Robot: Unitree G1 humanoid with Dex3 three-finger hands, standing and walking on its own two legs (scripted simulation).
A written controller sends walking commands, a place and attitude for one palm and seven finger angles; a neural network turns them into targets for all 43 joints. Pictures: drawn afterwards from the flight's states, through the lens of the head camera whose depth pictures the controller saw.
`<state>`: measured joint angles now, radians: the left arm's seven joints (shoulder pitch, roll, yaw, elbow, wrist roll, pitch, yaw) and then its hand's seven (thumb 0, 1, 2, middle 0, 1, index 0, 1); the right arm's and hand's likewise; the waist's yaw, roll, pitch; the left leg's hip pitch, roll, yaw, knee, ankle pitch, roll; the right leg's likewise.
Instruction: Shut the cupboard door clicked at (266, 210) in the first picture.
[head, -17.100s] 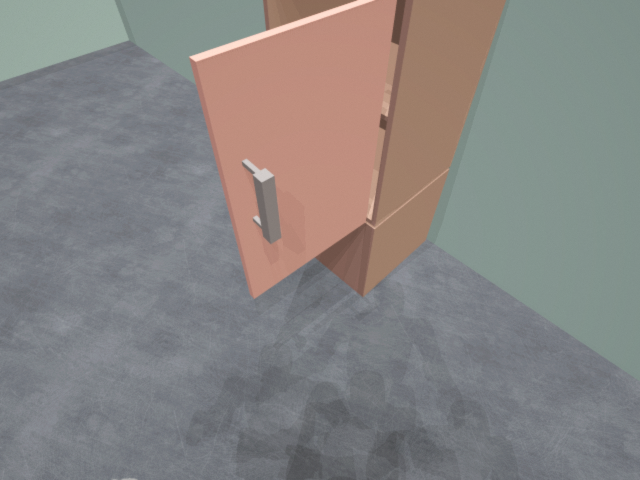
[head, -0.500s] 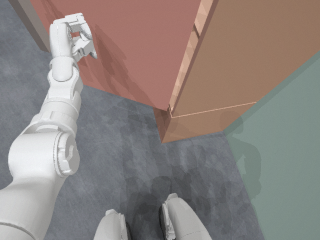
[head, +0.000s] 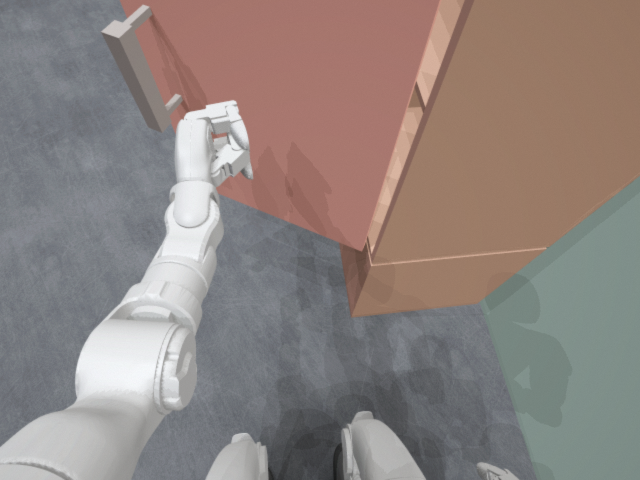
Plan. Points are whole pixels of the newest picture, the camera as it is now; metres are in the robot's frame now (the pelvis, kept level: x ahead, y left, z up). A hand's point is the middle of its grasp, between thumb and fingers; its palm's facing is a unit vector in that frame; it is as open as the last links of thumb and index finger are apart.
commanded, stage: draw the hand back to the body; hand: left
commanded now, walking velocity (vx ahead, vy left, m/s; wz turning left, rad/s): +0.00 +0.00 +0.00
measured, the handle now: (151, 72) +0.66 +0.18 +0.07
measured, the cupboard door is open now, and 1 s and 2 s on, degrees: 59 59 59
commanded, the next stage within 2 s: step back with the hand held close in 1.52 s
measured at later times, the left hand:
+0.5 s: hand (146, 221) +0.36 +0.13 +0.15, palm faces -0.03 -0.99 -0.10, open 3.1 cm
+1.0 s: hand out of the picture +0.25 +0.26 +0.21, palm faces +0.37 -0.86 -0.35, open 5.0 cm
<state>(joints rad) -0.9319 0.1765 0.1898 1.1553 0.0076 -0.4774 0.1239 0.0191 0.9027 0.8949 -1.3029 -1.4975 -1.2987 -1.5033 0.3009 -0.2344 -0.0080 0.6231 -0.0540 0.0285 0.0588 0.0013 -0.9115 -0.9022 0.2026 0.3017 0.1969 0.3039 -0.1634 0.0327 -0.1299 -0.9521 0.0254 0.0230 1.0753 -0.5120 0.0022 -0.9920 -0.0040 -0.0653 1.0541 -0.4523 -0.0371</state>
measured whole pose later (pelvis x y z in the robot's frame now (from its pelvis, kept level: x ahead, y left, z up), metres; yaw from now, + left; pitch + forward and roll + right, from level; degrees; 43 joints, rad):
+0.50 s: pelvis +0.01 +0.00 +0.06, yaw -1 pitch +7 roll +1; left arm -0.21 0.21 0.09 0.39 -0.14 -0.25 -0.06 0.02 0.90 0.89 -1.25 -1.44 -1.25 -1.45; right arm 0.27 -0.26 -0.01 0.58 0.05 0.01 -0.04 0.01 -0.91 -0.90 0.20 0.30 0.20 0.30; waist -0.03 0.04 -0.08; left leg -0.43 0.02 0.05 0.69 -0.38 -0.01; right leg -0.49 0.01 -0.04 0.71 -0.34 -0.04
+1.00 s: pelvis +0.03 +0.01 +0.08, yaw +1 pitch -4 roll +0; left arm 0.33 0.31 0.21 -0.24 -0.06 -0.02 0.09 0.02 0.90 0.89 -0.63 -0.76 -0.63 -0.77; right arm 0.19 -0.21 0.05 0.59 0.01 -0.02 -0.07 0.01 -0.91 -0.90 0.20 0.30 0.20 0.30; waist 0.07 0.08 0.00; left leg -0.05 -0.01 0.03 0.39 -0.28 0.02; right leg -0.09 -0.01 -0.06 0.39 -0.24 -0.01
